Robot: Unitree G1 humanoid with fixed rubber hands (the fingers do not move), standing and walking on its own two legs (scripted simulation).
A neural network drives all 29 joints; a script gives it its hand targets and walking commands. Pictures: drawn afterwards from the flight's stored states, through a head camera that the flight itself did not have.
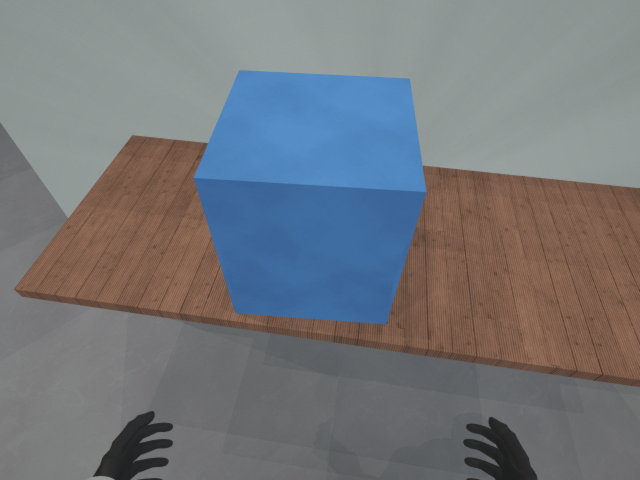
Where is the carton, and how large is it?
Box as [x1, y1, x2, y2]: [194, 70, 425, 323]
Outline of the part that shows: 239,70 194,176 196,187 235,312 385,323 425,194 425,186 409,79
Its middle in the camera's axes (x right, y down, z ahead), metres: +0.00 -0.04 +0.51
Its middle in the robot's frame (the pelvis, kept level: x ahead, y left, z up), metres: +0.44 +0.06 +0.11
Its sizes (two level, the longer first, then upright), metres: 0.210 0.200 0.250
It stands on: a table, 0.76 m high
